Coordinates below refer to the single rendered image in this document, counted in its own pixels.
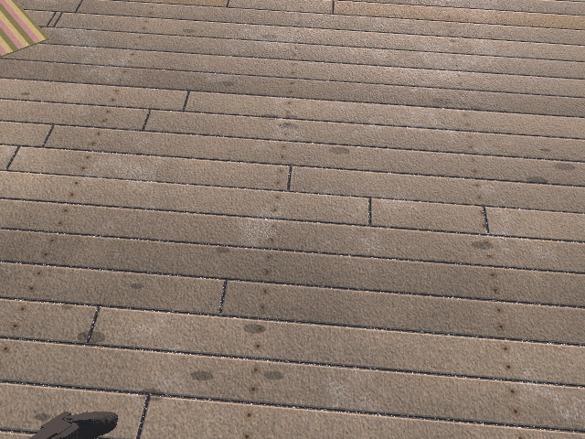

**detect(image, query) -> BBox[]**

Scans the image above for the left robot hand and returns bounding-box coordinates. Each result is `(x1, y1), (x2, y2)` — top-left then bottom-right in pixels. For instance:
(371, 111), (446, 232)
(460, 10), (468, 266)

(29, 412), (118, 439)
